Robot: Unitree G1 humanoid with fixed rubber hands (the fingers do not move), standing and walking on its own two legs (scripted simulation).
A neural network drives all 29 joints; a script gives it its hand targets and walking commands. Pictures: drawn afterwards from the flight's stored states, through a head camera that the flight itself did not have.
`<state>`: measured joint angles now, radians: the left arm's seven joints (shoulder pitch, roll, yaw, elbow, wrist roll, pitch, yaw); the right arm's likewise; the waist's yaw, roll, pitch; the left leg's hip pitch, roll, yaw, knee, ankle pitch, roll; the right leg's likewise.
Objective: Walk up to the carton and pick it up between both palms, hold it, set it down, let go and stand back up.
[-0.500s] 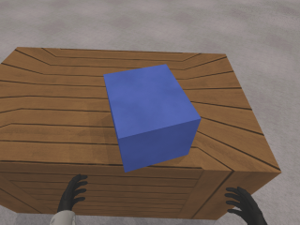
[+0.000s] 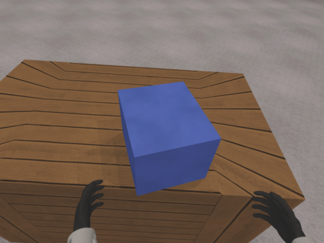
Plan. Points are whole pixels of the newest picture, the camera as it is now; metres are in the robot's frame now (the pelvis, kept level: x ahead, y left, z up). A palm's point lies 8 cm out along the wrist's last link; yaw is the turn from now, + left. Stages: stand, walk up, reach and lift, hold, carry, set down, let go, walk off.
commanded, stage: reach and lift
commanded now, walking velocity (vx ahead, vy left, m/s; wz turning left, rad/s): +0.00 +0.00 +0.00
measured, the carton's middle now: (161, 134) +0.42 +0.02 +0.01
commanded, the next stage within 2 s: none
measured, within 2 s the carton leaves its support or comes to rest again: neither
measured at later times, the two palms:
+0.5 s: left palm (99, 197) +0.21 +0.16 +0.04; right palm (295, 202) +0.21 -0.28 +0.04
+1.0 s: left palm (90, 170) +0.25 +0.18 +0.09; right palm (281, 168) +0.27 -0.26 +0.08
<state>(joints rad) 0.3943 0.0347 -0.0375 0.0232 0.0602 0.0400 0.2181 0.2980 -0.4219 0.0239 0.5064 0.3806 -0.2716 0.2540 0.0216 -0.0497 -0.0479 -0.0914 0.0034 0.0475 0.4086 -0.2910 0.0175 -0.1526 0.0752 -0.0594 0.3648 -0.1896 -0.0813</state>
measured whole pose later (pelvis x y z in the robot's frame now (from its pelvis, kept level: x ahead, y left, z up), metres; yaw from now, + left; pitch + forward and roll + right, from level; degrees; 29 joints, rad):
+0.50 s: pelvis -0.02 -0.02 +0.00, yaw +0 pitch -1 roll +0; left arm 0.17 -0.05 0.01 -0.08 0.09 0.21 0.28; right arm 0.12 -0.48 0.05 0.45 0.49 -0.17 0.26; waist 0.03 -0.09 -0.04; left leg -0.16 0.02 0.04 0.45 -0.28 -0.01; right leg -0.22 0.09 -0.07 0.42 -0.18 -0.11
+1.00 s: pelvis -0.03 -0.02 +0.00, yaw -1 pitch +0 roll +0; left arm -0.06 -0.01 0.08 -0.08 0.01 0.41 0.27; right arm -0.13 -0.47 0.00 0.42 0.43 0.02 0.22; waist 0.05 -0.05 -0.04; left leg -0.15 0.01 0.05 0.38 -0.23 0.00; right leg -0.21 0.08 -0.05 0.33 -0.12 -0.10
